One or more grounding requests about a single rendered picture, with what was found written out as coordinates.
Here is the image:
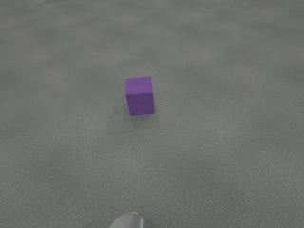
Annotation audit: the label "carton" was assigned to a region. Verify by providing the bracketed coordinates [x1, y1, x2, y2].
[125, 76, 155, 116]

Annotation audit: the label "robot left thigh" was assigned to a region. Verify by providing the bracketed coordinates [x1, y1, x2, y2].
[109, 213, 145, 228]

